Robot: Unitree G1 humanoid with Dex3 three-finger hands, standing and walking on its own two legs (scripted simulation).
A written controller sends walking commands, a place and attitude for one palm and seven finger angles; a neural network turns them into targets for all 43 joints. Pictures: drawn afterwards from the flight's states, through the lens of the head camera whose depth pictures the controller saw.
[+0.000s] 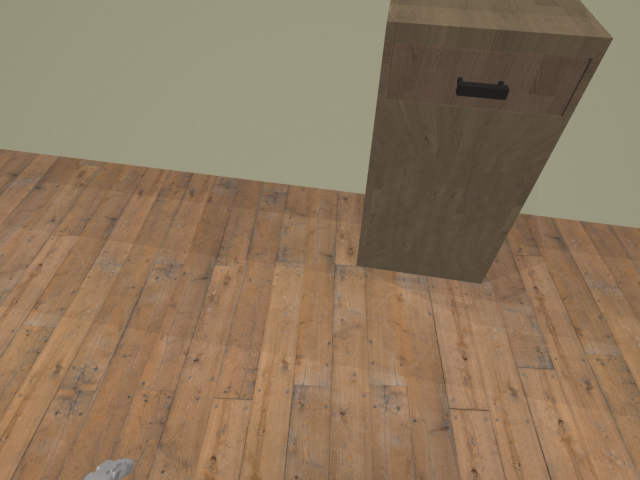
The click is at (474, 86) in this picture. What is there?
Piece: drawer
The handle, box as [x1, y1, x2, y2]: [456, 77, 508, 99]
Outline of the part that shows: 457,80 457,95 505,99 508,92 507,85 504,85 502,81 499,81 497,84 464,82 460,77 458,77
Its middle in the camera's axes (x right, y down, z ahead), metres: +0.39 -0.37 +0.95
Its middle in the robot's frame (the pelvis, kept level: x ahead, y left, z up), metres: +0.98 -0.35 +0.03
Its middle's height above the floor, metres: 0.80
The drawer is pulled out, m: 0.00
